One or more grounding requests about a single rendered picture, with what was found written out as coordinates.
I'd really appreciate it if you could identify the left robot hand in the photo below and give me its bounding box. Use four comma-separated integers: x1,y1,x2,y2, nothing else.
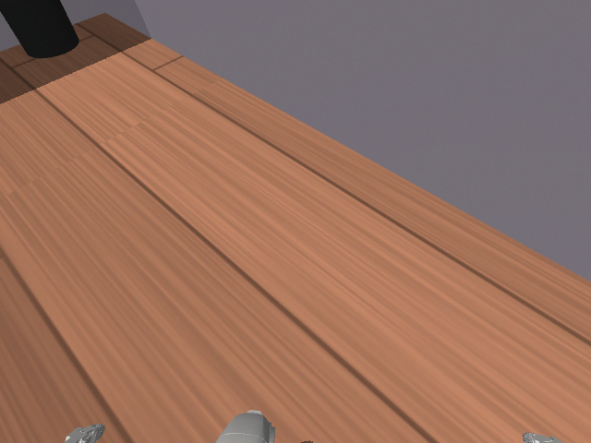
65,424,105,443

